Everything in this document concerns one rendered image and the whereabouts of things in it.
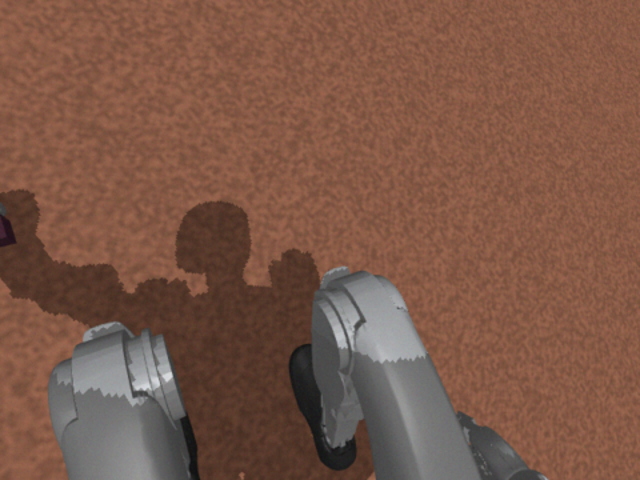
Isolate right robot hand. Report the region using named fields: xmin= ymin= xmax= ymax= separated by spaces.
xmin=456 ymin=411 xmax=529 ymax=480

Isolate right robot foot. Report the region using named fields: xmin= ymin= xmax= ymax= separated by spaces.
xmin=289 ymin=344 xmax=356 ymax=471

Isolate left robot foot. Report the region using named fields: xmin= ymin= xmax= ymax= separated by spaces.
xmin=180 ymin=409 xmax=200 ymax=480

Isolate small box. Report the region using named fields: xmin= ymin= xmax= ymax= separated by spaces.
xmin=0 ymin=214 xmax=17 ymax=247

